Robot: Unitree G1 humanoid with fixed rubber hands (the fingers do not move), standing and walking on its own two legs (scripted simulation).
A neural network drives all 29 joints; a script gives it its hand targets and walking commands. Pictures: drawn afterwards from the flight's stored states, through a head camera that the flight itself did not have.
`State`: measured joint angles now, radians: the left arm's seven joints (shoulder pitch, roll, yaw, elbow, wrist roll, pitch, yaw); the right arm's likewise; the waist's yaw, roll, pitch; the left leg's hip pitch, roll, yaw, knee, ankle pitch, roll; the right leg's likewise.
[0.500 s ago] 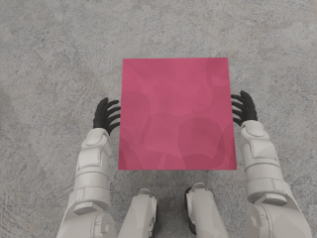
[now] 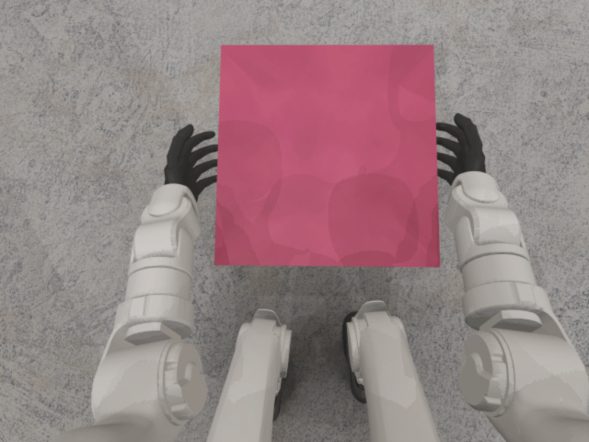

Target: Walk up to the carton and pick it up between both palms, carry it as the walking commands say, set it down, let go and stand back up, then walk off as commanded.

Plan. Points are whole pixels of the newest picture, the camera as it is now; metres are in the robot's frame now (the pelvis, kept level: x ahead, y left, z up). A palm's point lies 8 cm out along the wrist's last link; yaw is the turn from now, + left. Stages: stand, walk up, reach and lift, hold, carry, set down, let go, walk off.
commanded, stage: set down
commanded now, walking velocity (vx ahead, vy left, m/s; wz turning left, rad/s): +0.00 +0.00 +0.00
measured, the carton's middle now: (322, 168) +0.50 -0.02 -0.17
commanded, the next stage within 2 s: none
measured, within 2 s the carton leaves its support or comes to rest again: neither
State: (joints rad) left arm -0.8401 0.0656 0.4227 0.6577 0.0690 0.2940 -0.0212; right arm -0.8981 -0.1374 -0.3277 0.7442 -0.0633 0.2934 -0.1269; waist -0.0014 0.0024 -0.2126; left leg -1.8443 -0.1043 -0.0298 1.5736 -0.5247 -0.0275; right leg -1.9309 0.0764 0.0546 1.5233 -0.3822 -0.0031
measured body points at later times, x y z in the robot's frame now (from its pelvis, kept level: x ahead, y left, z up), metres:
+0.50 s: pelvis -0.02 +0.01 -0.08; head +0.28 -0.02 +0.26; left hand +0.49 +0.16 -0.19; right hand +0.48 -0.21 -0.20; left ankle +0.07 +0.12 -0.51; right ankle +0.12 -0.11 -0.51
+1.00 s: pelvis -0.03 +0.00 -0.14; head +0.31 -0.02 +0.14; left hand +0.51 +0.17 -0.28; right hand +0.51 -0.21 -0.29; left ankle +0.07 +0.12 -0.51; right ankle +0.12 -0.11 -0.51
